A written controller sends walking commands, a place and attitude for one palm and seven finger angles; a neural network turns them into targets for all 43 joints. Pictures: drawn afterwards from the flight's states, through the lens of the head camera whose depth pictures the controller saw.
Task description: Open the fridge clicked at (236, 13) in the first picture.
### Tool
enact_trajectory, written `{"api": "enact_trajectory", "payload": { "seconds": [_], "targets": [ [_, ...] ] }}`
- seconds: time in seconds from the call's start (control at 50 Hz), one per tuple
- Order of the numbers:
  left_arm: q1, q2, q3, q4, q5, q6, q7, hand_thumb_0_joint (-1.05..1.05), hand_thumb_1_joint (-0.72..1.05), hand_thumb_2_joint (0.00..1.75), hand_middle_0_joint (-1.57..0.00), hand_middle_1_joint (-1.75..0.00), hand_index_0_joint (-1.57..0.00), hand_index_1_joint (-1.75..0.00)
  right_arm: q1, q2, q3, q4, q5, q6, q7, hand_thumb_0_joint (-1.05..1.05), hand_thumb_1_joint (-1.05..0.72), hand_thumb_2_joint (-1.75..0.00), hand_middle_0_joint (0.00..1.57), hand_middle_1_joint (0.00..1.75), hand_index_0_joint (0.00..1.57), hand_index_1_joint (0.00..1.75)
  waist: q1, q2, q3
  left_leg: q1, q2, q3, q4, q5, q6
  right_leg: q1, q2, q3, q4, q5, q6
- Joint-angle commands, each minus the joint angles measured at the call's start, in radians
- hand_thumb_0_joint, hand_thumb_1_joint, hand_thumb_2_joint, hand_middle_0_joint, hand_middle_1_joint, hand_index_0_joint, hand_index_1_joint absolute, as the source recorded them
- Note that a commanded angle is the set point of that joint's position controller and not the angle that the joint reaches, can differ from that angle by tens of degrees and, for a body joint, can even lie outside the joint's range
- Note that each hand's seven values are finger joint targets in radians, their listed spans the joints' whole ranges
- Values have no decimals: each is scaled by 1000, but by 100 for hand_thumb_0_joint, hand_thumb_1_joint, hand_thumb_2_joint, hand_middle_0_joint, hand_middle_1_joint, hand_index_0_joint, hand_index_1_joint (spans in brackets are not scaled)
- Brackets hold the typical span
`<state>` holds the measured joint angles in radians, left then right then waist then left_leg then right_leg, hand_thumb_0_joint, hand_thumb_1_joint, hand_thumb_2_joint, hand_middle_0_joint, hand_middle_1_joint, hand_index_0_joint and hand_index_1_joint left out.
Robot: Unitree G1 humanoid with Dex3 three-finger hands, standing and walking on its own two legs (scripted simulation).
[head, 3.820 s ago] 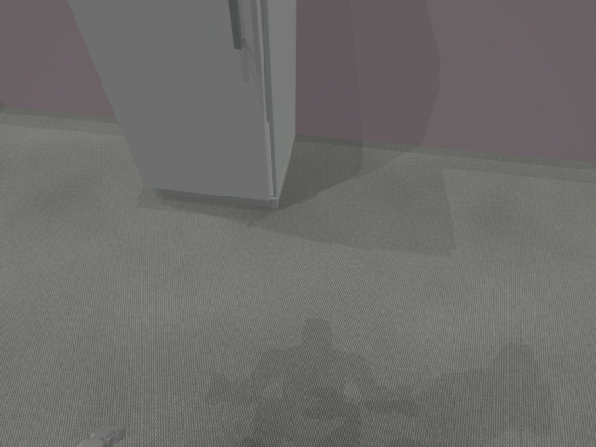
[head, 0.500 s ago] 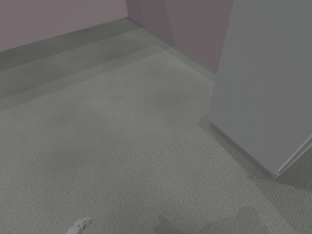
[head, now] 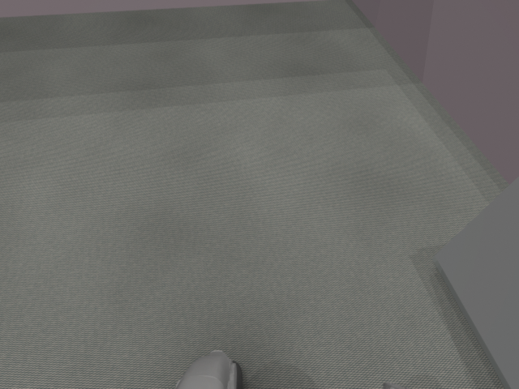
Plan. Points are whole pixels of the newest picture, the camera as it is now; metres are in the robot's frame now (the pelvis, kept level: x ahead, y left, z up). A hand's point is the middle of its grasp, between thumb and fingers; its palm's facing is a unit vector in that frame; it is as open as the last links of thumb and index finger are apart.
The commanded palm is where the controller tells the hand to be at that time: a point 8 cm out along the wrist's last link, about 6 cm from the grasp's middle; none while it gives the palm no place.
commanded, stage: walk to a spot facing it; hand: right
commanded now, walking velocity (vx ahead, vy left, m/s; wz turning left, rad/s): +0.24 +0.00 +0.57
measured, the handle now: out of the picture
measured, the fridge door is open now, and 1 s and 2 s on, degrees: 0 0 0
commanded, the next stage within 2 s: turn to face it in 0.04 s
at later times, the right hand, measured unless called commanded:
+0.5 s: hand (364, 353) +0.22 -0.17 -0.16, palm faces +0.10 +0.98 -0.18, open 7.3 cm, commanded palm none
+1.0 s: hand (385, 328) +0.26 -0.20 -0.14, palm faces +0.31 +0.91 -0.28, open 7.4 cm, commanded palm none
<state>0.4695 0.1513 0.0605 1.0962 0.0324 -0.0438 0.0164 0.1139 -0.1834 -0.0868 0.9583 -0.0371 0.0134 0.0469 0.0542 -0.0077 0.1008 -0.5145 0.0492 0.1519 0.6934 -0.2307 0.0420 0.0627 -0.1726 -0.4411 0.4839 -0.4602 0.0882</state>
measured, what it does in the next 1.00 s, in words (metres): walks ahead, turning right: left foot, then right foot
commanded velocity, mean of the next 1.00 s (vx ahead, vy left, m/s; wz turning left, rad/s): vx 0.02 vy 0.00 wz -0.49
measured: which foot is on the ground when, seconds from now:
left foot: up 0.00-0.00, down 0.02-0.54, up 0.56-1.00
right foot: down 0.00-0.02, up 0.04-0.52, down 0.54-1.00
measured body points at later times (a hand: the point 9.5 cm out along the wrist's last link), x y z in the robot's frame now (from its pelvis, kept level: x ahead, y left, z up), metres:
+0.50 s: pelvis +0.15 +0.01 +0.01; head +0.17 +0.00 +0.46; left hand +0.23 +0.24 -0.14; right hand +0.22 -0.22 -0.14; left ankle +0.13 +0.09 -0.72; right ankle +0.19 -0.09 -0.71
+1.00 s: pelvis +0.20 +0.04 +0.01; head +0.25 +0.04 +0.46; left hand +0.33 +0.27 -0.14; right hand +0.25 -0.25 -0.12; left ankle +0.23 +0.17 -0.71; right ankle +0.18 -0.09 -0.72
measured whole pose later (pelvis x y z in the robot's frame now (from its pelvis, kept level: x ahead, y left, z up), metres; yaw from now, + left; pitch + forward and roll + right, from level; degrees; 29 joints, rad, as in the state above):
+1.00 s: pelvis +0.20 +0.04 +0.01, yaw -18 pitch +2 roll +0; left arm 0.21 0.23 0.08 0.94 0.02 0.05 0.00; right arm 0.11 -0.23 -0.07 0.88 -0.01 0.03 -0.02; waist 0.04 -0.03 0.07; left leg -0.32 0.03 0.02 0.65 -0.35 -0.09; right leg -0.32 0.03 0.09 0.55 -0.26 0.00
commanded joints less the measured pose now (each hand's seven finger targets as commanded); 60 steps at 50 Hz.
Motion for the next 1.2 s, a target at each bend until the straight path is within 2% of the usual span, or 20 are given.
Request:
{"api": "enact_trajectory", "payload": {
  "seconds": [0.0, 0.02, 0.04, 0.08, 0.16, 0.26, 0.4, 0.5, 0.52, 0.54, 0.56, 0.62, 0.7, 0.86, 0.94, 0.96, 1.0, 1.02, 1.08, 1.18],
  "targets": [
    [-34, 121, 18, -147, -31, -24, -16, 0, 90, 90, -20, -30, -20, -30, 385, -260, -60, 22, 3, -64, -23, 0, -90, -90, 20, 30, 20, 30, -217, 185, -337, 809, 227, -401, -190, 191, 154, -555, -25, 107, 719, 106, -33],
    [-113, 102, 11, -184, -32, -22, -6, 0, 90, 90, -20, -30, -20, -30, 412, -331, -66, 35, 35, -57, -33, 0, -90, -90, 20, 30, 20, 30, -208, 219, -355, 832, 384, -679, -292, 455, 237, -735, 57, 254, 952, -175, -19],
    [-115, 123, 16, -184, -27, -24, 0, 0, 90, 90, -20, -30, -20, -30, 343, -315, -61, 3, 38, -54, -41, 0, -90, -90, 20, 30, 20, 30, -179, 182, -324, 705, 367, -623, -342, 362, 216, -731, 20, 379, 975, -59, -31],
    [-150, 122, 17, -162, -12, -4, 0, 0, 90, 90, -20, -30, -20, -30, 153, -209, -32, -50, 35, -51, -50, 0, -90, -90, 20, 30, 20, 30, -102, 65, -150, 395, 308, -507, -422, 85, 175, -680, -47, 416, 912, 100, -31],
    [-33, 66, -2, -95, -2, 38, 0, 0, 90, 90, -20, -30, -20, -30, 70, -132, 3, -40, 15, -76, -62, 0, -90, -90, 20, 30, 20, 30, 7, 63, -140, 199, 191, -254, -420, 340, 126, -541, -16, 403, 723, 162, -24],
    [-86, 42, -16, -92, -12, 52, -5, 0, 90, 90, -20, -30, -20, -30, 86, -81, 29, -7, 23, -76, -63, 0, -90, -90, 20, 30, 20, 30, -4, 97, -126, 231, 170, -149, -429, 367, 106, -515, 25, 403, 508, 225, -23],
    [-282, 62, -15, -149, -14, 51, -18, 0, 90, 90, -20, -30, -20, -30, 158, -122, 15, 20, 19, -50, -77, 0, -90, -90, 20, 30, 20, 30, -83, 101, -63, 395, 270, -137, -356, 482, 112, -513, 66, 356, 266, 132, -38],
    [-201, 124, 3, -155, -7, 57, -22, 0, 90, 90, -20, -30, -20, -30, 159, -149, -2, -2, 25, -31, -79, 0, -90, -90, 20, 30, 20, 30, -30, 24, -134, 346, 235, -25, -81, 475, 16, -262, 71, 362, 13, 385, -84],
    [-136, 202, 20, -155, 1, 50, -18, 0, 90, 90, -20, -30, -20, -30, 173, -118, -3, -31, 33, -28, -74, 0, -90, -90, 20, 30, 20, 30, -8, -173, -209, 188, 130, 41, 113, 228, -62, -103, -106, 591, -27, 772, -185],
    [-77, 253, 30, -143, -4, 51, -9, 0, 90, 90, -20, -30, -20, -30, 130, -87, 14, -73, 34, -26, -77, 0, -90, -90, 20, 30, 20, 30, 18, -340, -217, -8, 15, 10, 357, -400, -113, -15, -262, 827, -94, 1104, -331],
    [-63, 254, 31, -127, -10, 52, 1, 0, 90, 90, -20, -30, -20, -30, 53, -115, 10, -90, 25, -14, -83, 0, -90, -90, 20, 30, 20, 30, 30, -214, -203, -40, 31, -111, 452, -425, -104, -62, -261, 814, -89, 1021, -353],
    [-206, 221, 26, -181, -10, 42, 6, 0, 90, 90, -20, -30, -20, -30, 64, -99, -3, -77, 23, -10, -70, 0, -90, -90, 20, 30, 20, 30, -28, -75, -182, -57, 50, -142, 468, -240, -117, -120, -136, 658, -95, 825, -276],
    [-235, 225, 30, -197, -14, 38, 1, 0, 90, 90, -20, -30, -20, -30, 87, -102, -8, -71, 23, 6, -64, 0, -90, -90, 20, 30, 20, 30, -39, -114, -173, -3, 44, -132, 391, -165, -137, -183, -72, 610, -132, 728, -249],
    [-232, 264, 61, -208, -7, 58, -9, 0, 90, 90, -20, -30, -20, -30, 8, -109, -4, -130, 27, 8, -66, 0, -90, -90, 20, 30, 20, 30, -15, -156, -153, 63, 0, -127, 152, -209, -141, -213, -46, 715, -100, 654, -256],
    [-289, 279, 71, -238, -10, 67, -13, 0, 90, 90, -20, -30, -20, -30, 90, -124, -3, -131, 35, -4, -71, 0, -90, -90, 20, 30, 20, 30, -57, -171, -188, 258, -39, -108, -110, -84, -127, -293, -4, 751, -18, 670, -219],
    [-301, 266, 71, -249, -17, 67, -16, 0, 90, 90, -20, -30, -20, -30, 130, -149, -6, -127, 34, -13, -73, 0, -90, -90, 20, 30, 20, 30, -80, -125, -193, 372, -20, -117, -251, 19, -121, -369, 24, 741, 33, 596, -184],
    [-286, 147, 51, -296, -22, 66, -25, 0, 90, 90, -20, -30, -20, -30, 170, -308, -33, -135, 7, -27, -85, 0, -90, -90, 20, 30, 20, 30, -99, 324, -184, 550, 435, -521, -416, 199, 42, -712, 251, 470, 421, -120, -35],
    [-297, 194, 62, -294, -7, 77, -20, 0, 90, 90, -20, -30, -20, -30, 155, -291, -26, -148, 17, -23, -87, 0, -90, -90, 20, 30, 20, 30, -97, 260, -175, 441, 463, -472, -402, 226, 99, -688, 191, 527, 594, -146, -47],
    [-279, 183, 60, -246, -6, 96, -39, 0, 90, 90, -20, -30, -20, -30, 11, -191, 2, -181, 17, -23, -83, 0, -90, -90, 20, 30, 20, 30, -21, 174, -60, 316, 297, -233, -365, 260, 52, -676, 136, 489, 778, 52, -23],
    [-330, 174, 44, -252, -11, 105, -47, 0, 90, 90, -20, -30, -20, -30, 112, -194, 5, -153, 14, -29, -83, 0, -90, -90, 20, 30, 20, 30, -60, 179, -93, 438, 288, -97, -320, 475, 58, -660, 126, 419, 678, 77, 5]
  ]
}}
